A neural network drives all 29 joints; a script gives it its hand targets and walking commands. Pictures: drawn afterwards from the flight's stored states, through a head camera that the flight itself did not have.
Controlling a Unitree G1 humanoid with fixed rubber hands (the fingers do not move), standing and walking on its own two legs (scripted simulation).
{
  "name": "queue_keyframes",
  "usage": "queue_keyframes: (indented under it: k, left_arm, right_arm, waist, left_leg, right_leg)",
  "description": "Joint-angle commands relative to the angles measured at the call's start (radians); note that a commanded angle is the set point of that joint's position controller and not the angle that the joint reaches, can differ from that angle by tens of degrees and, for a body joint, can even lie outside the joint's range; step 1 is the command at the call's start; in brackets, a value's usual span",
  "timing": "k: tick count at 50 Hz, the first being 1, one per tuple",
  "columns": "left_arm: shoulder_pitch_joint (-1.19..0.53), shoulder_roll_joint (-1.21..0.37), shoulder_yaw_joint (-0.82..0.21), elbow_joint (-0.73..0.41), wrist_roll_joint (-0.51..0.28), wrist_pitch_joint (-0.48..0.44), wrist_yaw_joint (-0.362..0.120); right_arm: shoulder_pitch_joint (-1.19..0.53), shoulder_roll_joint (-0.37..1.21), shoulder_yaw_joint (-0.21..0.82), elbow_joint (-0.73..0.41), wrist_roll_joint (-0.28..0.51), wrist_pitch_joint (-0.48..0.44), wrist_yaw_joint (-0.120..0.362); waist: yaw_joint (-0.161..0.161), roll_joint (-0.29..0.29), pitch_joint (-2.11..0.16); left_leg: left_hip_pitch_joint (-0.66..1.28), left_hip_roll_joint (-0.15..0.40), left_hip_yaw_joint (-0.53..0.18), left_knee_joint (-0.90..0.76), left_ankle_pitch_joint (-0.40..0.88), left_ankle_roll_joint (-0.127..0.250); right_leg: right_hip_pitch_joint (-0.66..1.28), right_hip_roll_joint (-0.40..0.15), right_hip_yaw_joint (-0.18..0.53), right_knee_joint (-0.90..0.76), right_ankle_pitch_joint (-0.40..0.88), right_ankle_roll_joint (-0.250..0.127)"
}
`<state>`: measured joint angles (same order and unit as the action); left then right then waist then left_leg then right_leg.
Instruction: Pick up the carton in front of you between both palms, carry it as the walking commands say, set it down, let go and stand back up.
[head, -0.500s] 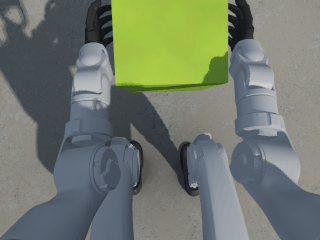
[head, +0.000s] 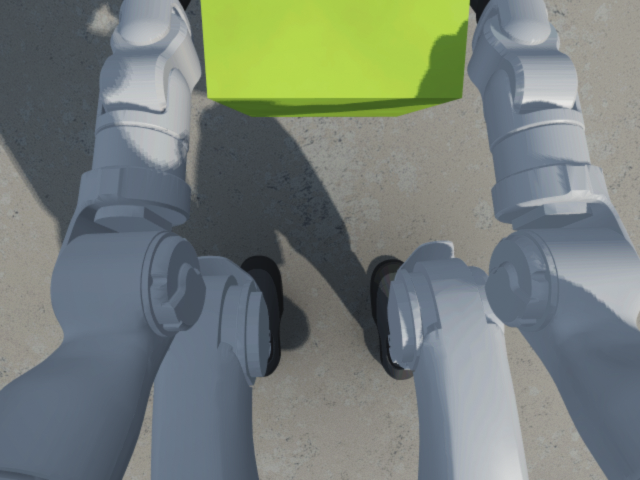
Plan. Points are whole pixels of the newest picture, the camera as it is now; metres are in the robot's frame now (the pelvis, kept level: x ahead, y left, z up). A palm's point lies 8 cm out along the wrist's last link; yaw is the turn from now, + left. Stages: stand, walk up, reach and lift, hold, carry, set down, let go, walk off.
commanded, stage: set down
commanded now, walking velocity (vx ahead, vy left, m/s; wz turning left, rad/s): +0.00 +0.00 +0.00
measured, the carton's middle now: (328, 12) +0.56 -0.02 -0.23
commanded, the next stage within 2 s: none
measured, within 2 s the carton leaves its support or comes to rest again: rests again in 0.32 s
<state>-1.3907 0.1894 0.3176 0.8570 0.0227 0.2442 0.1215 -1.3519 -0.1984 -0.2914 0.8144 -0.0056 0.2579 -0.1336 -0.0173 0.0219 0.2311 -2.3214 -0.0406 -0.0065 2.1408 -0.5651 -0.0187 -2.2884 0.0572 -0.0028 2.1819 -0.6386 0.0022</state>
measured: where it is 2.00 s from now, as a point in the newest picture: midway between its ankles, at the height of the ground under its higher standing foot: (329, 336)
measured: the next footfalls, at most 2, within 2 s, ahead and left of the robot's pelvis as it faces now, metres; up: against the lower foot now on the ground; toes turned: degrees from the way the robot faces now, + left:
none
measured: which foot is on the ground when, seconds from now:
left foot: down 0.00-1.00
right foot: down 0.00-1.00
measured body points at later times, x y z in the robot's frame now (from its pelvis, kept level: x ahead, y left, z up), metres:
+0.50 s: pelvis -0.01 +0.00 -0.02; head +0.36 -0.01 +0.24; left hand +0.56 +0.14 -0.18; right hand +0.54 -0.17 -0.19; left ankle +0.11 +0.12 -0.34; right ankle +0.09 -0.11 -0.34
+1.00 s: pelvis -0.02 +0.00 -0.02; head +0.35 -0.01 +0.22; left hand +0.56 +0.15 -0.19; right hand +0.54 -0.17 -0.19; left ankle +0.11 +0.12 -0.34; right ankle +0.09 -0.11 -0.34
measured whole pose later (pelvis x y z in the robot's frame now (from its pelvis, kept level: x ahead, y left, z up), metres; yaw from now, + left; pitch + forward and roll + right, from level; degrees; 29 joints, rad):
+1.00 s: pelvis -0.02 +0.00 -0.02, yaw +0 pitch +32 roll +0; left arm -1.53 0.28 0.38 1.09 0.09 0.15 0.00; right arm -1.49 -0.26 -0.38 1.02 -0.12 0.17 0.05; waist -0.03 0.02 0.47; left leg -2.24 -0.05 0.00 2.23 -0.55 -0.01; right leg -2.19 0.06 0.00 2.27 -0.63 0.02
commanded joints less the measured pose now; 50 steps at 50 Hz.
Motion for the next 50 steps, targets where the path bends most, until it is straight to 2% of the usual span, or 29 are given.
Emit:
queue_keyframes:
  k: [1, 8, 12, 18, 23, 33, 44, 47, 48, 50]
  left_arm:
    - [-0.495, -0.977, -0.413, -0.046, -0.102, -0.013, -0.287]
    - [-0.519, -0.918, -0.356, 0.005, -0.085, -0.037, -0.286]
    - [-0.545, -0.899, -0.334, 0.033, -0.078, -0.04, -0.285]
    - [-0.551, -0.88, -0.314, 0.076, -0.082, -0.05, -0.29]
    - [-0.533, -0.854, -0.294, 0.124, -0.065, -0.052, -0.291]
    - [-0.462, -0.766, -0.213, 0.208, -0.007, -0.039, -0.304]
    - [-0.405, -0.632, -0.148, 0.247, 0.037, -0.039, -0.296]
    - [-0.385, -0.492, -0.111, 0.245, 0.044, -0.059, -0.265]
    - [-0.361, -0.372, -0.08, 0.248, 0.051, -0.071, -0.237]
    - [-0.303, 0.023, 0.005, 0.243, 0.056, -0.11, -0.142]
  right_arm:
    - [-0.586, 0.944, 0.45, -0.1, 0.113, -0.031, 0.333]
    - [-0.622, 0.896, 0.408, -0.062, 0.101, -0.056, 0.319]
    - [-0.652, 0.859, 0.378, -0.041, 0.093, -0.062, 0.322]
    - [-0.655, 0.827, 0.349, -0.004, 0.084, -0.071, 0.333]
    - [-0.602, 0.793, 0.309, 0.056, 0.055, -0.068, 0.342]
    - [-0.514, 0.717, 0.208, 0.144, -0.025, -0.047, 0.368]
    - [-0.45, 0.596, 0.126, 0.194, -0.079, -0.047, 0.35]
    - [-0.431, 0.455, 0.088, 0.196, -0.084, -0.069, 0.312]
    - [-0.407, 0.336, 0.053, 0.202, -0.094, -0.083, 0.283]
    - [-0.32, -0.047, -0.043, 0.21, -0.108, -0.123, 0.182]
  waist:
    - [-0.02, -0.04, -1.278]
    - [-0.012, -0.035, -1.136]
    - [-0.02, -0.016, -1.068]
    - [-0.032, -0.017, -0.966]
    - [-0.046, 0.001, -0.833]
    - [-0.047, -0.01, -0.627]
    - [-0.035, -0.01, -0.537]
    - [-0.031, -0.012, -0.571]
    - [-0.031, -0.014, -0.587]
    - [-0.038, -0.024, -0.652]
  left_leg:
    - [0.671, -0.091, 0.071, -0.086, 0.451, 0.014]
    - [0.596, -0.085, 0.068, -0.071, 0.361, 0.019]
    - [0.579, -0.083, 0.063, -0.065, 0.309, 0.021]
    - [0.566, -0.085, 0.049, -0.05, 0.3, 0.028]
    - [0.549, -0.086, 0.038, -0.05, 0.266, 0.027]
    - [0.488, -0.085, 0.021, -0.061, 0.16, 0.039]
    - [0.487, -0.078, 0.022, -0.054, 0.121, 0.029]
    - [0.528, -0.066, 0.03, -0.047, 0.138, 0.011]
    - [0.548, -0.059, 0.034, -0.046, 0.144, 0.003]
    - [0.608, -0.043, 0.036, -0.051, 0.156, -0.01]
  right_leg:
    - [0.619, 0.067, -0.045, -0.181, 0.518, 0.024]
    - [0.558, 0.063, -0.035, -0.172, 0.419, 0.018]
    - [0.522, 0.06, -0.033, -0.169, 0.358, 0.01]
    - [0.483, 0.057, -0.032, -0.147, 0.343, 0.002]
    - [0.419, 0.054, -0.031, -0.138, 0.292, -0.003]
    - [0.336, 0.048, -0.023, -0.14, 0.177, -0.014]
    - [0.347, 0.043, -0.012, -0.139, 0.146, -0.008]
    - [0.391, 0.032, -0.016, -0.137, 0.165, 0.009]
    - [0.41, 0.025, -0.019, -0.137, 0.171, 0.018]
    - [0.472, 0.006, -0.026, -0.139, 0.185, 0.036]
